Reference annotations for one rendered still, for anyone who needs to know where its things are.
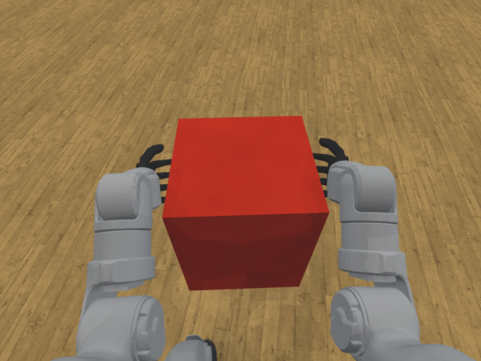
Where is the right robot hand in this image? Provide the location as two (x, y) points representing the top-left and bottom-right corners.
(313, 138), (349, 198)

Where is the left robot upper arm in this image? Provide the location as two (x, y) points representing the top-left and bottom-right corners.
(51, 295), (166, 361)

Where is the right robot forearm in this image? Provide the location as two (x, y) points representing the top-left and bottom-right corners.
(327, 160), (420, 338)

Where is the robot left shin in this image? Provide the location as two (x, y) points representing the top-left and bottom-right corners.
(186, 335), (206, 343)

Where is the right robot upper arm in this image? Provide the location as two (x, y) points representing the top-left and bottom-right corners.
(330, 287), (476, 361)

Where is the left robot hand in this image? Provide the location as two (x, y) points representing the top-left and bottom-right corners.
(136, 144), (172, 203)

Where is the left robot forearm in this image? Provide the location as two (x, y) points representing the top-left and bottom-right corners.
(76, 167), (162, 353)

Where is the carton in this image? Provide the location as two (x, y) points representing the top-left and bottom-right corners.
(162, 116), (329, 290)

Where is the left robot thigh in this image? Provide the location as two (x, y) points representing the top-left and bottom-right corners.
(164, 340), (212, 361)

